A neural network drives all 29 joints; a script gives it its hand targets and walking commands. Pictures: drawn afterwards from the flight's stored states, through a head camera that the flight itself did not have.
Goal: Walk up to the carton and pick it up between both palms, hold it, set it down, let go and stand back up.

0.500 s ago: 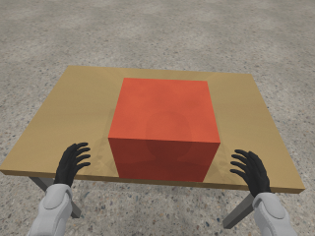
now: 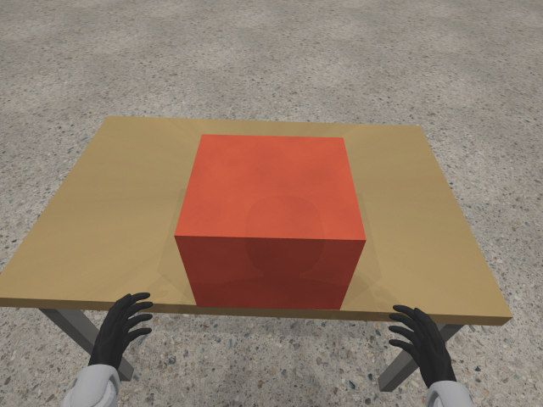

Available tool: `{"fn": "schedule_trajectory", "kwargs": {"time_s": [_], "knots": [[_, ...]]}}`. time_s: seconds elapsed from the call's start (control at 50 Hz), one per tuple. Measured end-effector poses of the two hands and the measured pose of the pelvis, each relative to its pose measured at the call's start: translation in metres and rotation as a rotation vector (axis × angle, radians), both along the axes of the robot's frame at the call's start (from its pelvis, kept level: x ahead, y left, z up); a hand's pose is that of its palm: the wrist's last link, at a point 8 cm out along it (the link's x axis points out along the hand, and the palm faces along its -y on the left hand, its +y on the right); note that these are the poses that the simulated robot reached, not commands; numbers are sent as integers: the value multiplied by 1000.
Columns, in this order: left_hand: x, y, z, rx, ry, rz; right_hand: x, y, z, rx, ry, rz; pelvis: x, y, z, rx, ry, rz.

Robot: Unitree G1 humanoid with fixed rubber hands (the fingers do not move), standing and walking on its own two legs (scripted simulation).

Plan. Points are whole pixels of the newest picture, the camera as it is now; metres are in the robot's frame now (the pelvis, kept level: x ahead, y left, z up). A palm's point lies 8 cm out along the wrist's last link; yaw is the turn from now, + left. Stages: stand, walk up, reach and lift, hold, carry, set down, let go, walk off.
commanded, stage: set down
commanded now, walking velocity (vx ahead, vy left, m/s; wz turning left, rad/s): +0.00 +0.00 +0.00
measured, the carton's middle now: (270, 221) +0.44 +0.02 +0.00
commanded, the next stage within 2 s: let go in 0.80 s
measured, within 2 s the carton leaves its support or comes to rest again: neither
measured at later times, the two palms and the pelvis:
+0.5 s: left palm (114, 389) +0.17 +0.23 -0.05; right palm (426, 393) +0.18 -0.22 -0.06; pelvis +0.00 +0.00 +0.00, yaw +0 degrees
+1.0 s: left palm (124, 395) +0.17 +0.23 -0.08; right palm (428, 399) +0.18 -0.23 -0.08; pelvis +0.02 +0.00 +0.00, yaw +0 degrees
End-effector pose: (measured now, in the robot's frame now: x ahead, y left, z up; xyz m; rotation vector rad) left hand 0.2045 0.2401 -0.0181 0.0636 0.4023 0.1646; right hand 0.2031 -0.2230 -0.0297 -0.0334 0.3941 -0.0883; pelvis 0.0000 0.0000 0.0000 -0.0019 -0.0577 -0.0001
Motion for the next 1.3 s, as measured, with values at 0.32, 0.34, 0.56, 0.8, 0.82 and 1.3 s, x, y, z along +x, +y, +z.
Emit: {"fn": "schedule_trajectory", "kwargs": {"time_s": [0.32, 0.34, 0.56, 0.8, 0.82, 1.3], "knots": [[-48, -1, -30, -8, 149, 47, -18, 5, -4, -73, 71, 12, -2, -5, 0, 0, -56, 9], [-46, -1, -29, -6, 153, 40, -15, 6, -3, -75, 73, 16, -3, -4, 0, 0, -55, 9], [-42, -8, -43, 39, 313, -13, -39, 4, -43, -79, 273, 9, -1, 0, 1, -4, -38, -2], [-37, -12, -59, 41, 406, -23, -27, -1, -43, -124, 293, 42, 11, -5, 1, -7, -7, -2], [-39, -12, -61, 41, 417, -25, -26, -2, -44, -126, 300, 44, 13, -5, 1, -8, -9, 1], [-29, -17, -60, 48, 423, -60, -31, -8, -50, -150, 293, 36, 19, -1, -1, -14, -37, 3]]}}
